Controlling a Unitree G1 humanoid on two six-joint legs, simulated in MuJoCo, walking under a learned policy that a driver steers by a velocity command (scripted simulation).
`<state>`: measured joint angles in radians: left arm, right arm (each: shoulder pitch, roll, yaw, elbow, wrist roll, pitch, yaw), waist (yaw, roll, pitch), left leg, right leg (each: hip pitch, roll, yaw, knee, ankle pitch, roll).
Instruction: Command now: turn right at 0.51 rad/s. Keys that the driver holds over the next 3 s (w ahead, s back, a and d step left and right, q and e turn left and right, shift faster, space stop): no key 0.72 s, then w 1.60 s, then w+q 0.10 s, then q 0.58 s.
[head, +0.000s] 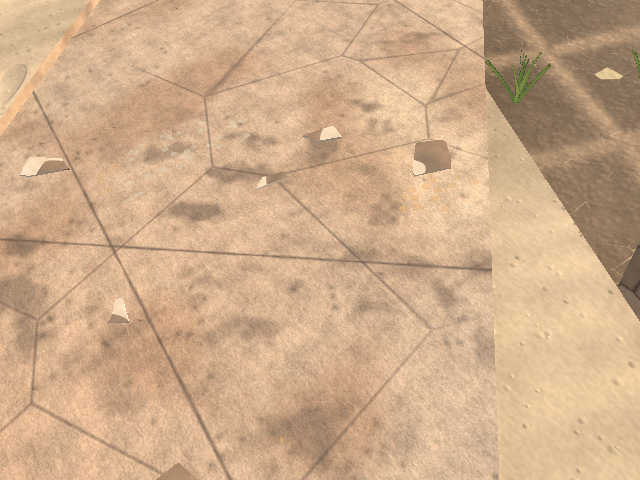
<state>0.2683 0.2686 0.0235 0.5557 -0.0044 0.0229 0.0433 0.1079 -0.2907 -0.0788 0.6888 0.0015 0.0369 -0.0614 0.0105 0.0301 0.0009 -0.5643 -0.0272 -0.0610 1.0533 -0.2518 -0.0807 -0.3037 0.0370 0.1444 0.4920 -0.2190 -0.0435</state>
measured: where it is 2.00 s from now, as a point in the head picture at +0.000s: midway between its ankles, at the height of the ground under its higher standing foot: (376, 465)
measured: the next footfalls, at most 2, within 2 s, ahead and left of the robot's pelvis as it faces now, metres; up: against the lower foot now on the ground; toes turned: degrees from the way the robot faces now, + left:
left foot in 0.18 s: +0.04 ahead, +0.14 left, +0.00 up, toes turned -5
right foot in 0.50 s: +0.00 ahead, -0.11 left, +0.00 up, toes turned -2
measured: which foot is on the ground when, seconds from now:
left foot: up 0.00-0.16, down 0.18-1.00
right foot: down 0.00-0.20, up 0.22-0.48, down 0.50-0.94, up 0.96-1.00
